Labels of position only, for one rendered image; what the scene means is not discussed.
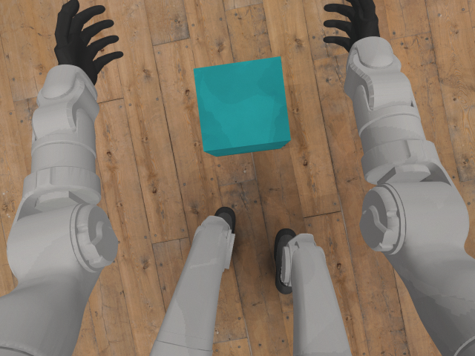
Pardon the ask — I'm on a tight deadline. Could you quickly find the right robot foot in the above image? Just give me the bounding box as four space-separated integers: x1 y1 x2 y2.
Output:
274 228 296 294

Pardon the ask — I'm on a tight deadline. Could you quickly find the right robot forearm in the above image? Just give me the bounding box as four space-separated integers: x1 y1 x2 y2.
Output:
344 36 469 239

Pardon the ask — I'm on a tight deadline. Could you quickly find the robot right upper arm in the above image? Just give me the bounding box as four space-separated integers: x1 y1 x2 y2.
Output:
359 182 475 356

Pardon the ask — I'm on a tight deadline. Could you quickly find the right robot thigh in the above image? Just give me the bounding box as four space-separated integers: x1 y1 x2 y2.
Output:
282 241 352 356

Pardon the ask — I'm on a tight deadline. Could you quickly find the left robot forearm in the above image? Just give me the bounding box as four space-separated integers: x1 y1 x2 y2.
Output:
7 65 101 277

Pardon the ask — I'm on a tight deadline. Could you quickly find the left robot hand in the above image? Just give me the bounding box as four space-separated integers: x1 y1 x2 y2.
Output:
54 0 123 85

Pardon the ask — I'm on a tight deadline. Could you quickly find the carton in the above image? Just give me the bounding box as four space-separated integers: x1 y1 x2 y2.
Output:
194 56 291 156

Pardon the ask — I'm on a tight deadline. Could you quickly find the robot left upper arm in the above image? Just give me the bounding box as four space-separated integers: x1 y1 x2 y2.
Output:
0 202 118 356

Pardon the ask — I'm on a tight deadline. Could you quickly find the right robot hand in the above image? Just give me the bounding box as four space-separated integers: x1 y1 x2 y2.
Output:
323 0 380 53

